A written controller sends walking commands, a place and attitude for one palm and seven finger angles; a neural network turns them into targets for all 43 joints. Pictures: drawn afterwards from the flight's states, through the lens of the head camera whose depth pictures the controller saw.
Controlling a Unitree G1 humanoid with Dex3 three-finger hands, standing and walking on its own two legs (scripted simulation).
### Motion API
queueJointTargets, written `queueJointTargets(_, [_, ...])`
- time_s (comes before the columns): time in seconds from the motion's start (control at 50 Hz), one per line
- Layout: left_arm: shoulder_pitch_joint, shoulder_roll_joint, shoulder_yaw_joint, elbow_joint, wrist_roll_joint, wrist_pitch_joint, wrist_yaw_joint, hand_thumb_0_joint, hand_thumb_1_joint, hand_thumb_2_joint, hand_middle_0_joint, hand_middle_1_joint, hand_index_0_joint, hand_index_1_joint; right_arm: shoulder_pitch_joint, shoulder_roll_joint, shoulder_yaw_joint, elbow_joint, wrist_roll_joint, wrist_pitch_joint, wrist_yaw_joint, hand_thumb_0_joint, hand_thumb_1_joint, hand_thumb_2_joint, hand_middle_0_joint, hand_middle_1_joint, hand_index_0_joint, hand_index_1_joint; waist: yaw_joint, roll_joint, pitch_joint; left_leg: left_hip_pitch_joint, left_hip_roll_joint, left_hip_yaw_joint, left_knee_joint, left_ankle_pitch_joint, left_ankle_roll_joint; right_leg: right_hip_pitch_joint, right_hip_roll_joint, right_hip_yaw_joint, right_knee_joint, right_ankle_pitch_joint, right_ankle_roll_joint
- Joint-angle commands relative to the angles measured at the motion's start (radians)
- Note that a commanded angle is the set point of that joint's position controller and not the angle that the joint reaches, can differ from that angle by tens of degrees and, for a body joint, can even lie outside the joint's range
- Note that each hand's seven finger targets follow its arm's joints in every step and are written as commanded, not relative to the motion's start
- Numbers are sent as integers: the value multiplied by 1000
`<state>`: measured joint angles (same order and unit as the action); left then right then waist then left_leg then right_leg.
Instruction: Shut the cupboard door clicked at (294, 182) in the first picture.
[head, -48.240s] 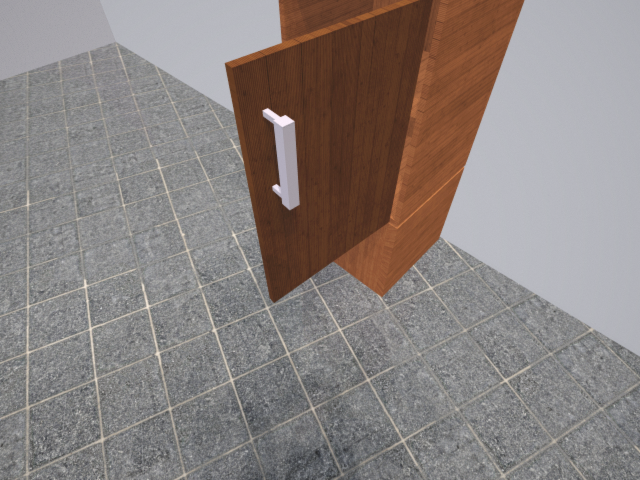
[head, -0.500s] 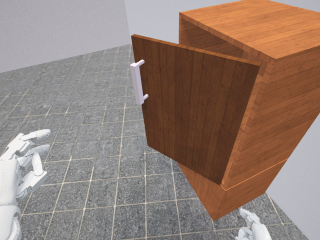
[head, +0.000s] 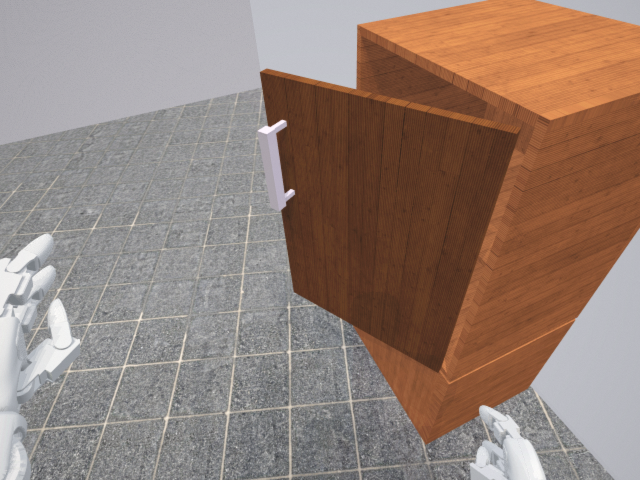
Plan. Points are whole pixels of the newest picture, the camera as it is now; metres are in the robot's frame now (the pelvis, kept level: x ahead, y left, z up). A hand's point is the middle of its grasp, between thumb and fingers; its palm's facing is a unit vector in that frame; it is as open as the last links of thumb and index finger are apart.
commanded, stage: step back with the hand held close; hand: left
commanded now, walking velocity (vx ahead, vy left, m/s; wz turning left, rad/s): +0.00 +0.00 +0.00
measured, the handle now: (279, 166) +0.63 +0.16 +0.08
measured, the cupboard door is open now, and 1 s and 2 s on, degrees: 30 30 30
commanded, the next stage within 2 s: stop stepping back and stand still in 1.32 s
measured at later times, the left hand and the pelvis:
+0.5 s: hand (6, 375) +0.15 +0.31 +0.16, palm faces +0.40 -0.76 -0.51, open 7.4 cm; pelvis -0.05 +0.04 -0.01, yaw -1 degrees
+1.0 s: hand out of the picture +0.07 +0.31 +0.17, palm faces +0.48 -0.75 -0.45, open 7.4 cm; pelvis -0.13 +0.04 -0.02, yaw +3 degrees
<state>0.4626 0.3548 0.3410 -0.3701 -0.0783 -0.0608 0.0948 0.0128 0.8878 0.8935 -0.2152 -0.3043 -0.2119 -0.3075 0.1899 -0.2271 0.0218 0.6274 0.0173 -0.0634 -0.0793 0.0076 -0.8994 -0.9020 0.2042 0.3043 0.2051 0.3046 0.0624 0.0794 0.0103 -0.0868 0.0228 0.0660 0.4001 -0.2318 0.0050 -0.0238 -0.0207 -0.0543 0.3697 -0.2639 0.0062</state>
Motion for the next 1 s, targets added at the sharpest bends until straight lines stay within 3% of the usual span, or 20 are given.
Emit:
queueJointTargets(0.0, [-75,166,118,-152,-8,-53,16,0,900,900,-200,-300,-200,-300,-138,-101,-43,-163,1,-38,-4,0,-900,-900,200,300,200,300,1,-73,-28,39,-4,-18,-46,217,25,-93,15,13,-69,221,-1])
queueJointTargets(0.02, [-165,280,207,-220,1,-84,22,0,900,900,-200,-300,-200,-300,-142,-121,-50,-193,6,-15,-1,0,-900,-900,200,300,200,300,-30,-66,-7,-31,20,-26,27,165,40,-181,-49,76,-100,291,2])
queueJointTargets(0.04, [-143,292,222,-187,5,-97,23,0,900,900,-200,-300,-200,-300,-140,-109,-47,-177,3,-3,-6,0,-900,-900,200,300,200,300,-30,-96,-28,-59,13,-42,55,144,37,-163,-84,84,-89,333,-8])
queueJointTargets(0.06, [-67,216,144,-150,3,-91,16,0,900,900,-200,-300,-200,-300,-152,-105,-49,-174,0,6,-9,0,-900,-900,200,300,200,300,-37,-128,-40,-57,13,-35,76,158,36,-180,-101,84,-76,386,-6])
queueJointTargets(0.1, [-19,205,129,-177,7,-91,21,0,900,900,-200,-300,-200,-300,-140,-106,-54,-188,2,24,-8,0,-900,-900,200,300,200,300,-39,-115,-110,-60,13,-25,100,194,35,-162,-114,80,-32,462,0])
queueJointTargets(0.22, [54,272,193,-311,-3,-93,48,0,900,900,-200,-300,-200,-300,-130,-115,-68,-232,9,72,-25,0,-900,-900,200,300,200,300,-46,-69,-236,-44,47,-41,106,427,29,-123,-88,54,86,561,1])
queueJointTargets(0.24, [57,310,226,-332,-2,-95,53,0,900,900,-200,-300,-200,-300,-133,-122,-68,-231,7,74,-30,0,-900,-900,200,300,200,300,-44,-49,-242,-50,54,-53,99,455,27,-119,-79,47,100,545,0])
queueJointTargets(0.3, [70,289,222,-342,-8,-98,59,0,900,900,-200,-300,-200,-300,-120,-123,-68,-252,10,84,-34,0,-900,-900,200,300,200,300,-46,-12,-219,-100,84,-88,55,476,31,-116,-40,34,143,429,6])
queueJointTargets(0.38, [85,273,225,-319,-7,-114,59,0,900,900,-200,-300,-200,-300,-108,-133,-71,-255,5,72,-31,0,-900,-900,200,300,200,300,-42,49,-163,-227,129,-135,-30,306,46,-111,-6,29,188,219,11])
queueJointTargets(0.52, [29,221,199,-266,19,-150,62,0,900,900,-200,-300,-200,-300,-91,-154,-74,-246,9,31,-22,0,-900,-900,200,300,200,300,-54,58,-61,-599,163,-188,-140,-370,86,3,7,50,257,73,12])
queueJointTargets(0.54, [19,253,229,-277,32,-160,63,0,900,900,-200,-300,-200,-300,-99,-161,-76,-239,5,22,-21,0,-900,-900,200,300,200,300,-50,61,-65,-624,164,-207,-152,-411,90,24,16,50,260,55,12])
queueJointTargets(0.62, [-12,231,204,-324,39,-180,66,0,900,900,-200,-300,-200,-300,-83,-147,-74,-241,5,3,-21,0,-900,-900,200,300,200,300,-54,18,-78,-629,137,-179,-88,-463,84,-24,5,75,245,-30,-2])
queueJointTargets(0.64, [-16,279,249,-341,49,-188,69,0,900,900,-200,-300,-200,-300,-85,-154,-77,-234,-3,-4,-20,0,-900,-900,200,300,200,300,-51,16,-83,-629,127,-181,-75,-477,83,-28,-1,95,221,-66,-7])
queueJointTargets(0.66, [-16,237,210,-341,42,-192,68,0,900,900,-200,-300,-200,-300,-79,-132,-70,-235,-2,-5,-21,0,-900,-900,200,300,200,300,-55,-23,-75,-593,100,-154,-26,-445,67,-92,-25,112,176,-118,-20])
queueJointTargets(0.72, [-34,254,206,-361,39,-205,83,0,900,900,-200,-300,-200,-300,-61,-113,-67,-209,-15,-17,-17,0,-900,-900,200,300,200,300,-65,-112,-50,-402,32,-108,163,-329,24,-367,-126,257,-19,-330,-78])
queueJointTargets(0.78, [-65,266,200,-370,39,-212,103,0,900,900,-200,-300,-200,-300,-44,-101,-59,-171,-21,-23,-16,0,-900,-900,200,300,200,300,-78,-166,-79,-227,7,-79,297,-175,2,-503,-205,268,-57,-262,-102])
queueJointTargets(0.86, [-36,266,217,-338,35,-220,109,0,900,900,-200,-300,-200,-300,-62,-117,-59,-177,-15,-32,-28,0,-900,-900,200,300,200,300,-77,-12,-55,-358,82,-191,43,-297,38,-409,-61,127,87,-233,-31])
queueJointTargets(0.9, [-9,257,252,-328,44,-239,103,0,900,900,-200,-300,-200,-300,-89,-146,-67,-188,-9,-51,-33,0,-900,-900,200,300,200,300,-58,206,-80,-668,236,-366,-229,-580,104,-90,77,35,420,-118,11])
queueJointTargets(0.92, [-22,264,264,-331,47,-242,96,0,900,900,-200,-300,-200,-300,-85,-145,-74,-186,-16,-55,-31,0,-900,-900,200,300,200,300,-51,237,-87,-753,288,-415,-288,-597,128,-12,104,29,552,-95,14])
queueJointTargets(0.98, [31,279,279,-337,31,-260,77,0,900,900,-200,-300,-200,-300,-83,-134,-88,-181,-18,-69,-13,0,-900,-900,200,300,200,300,-48,102,-133,-584,274,-344,-211,-412,109,-98,101,46,486,-180,-4])
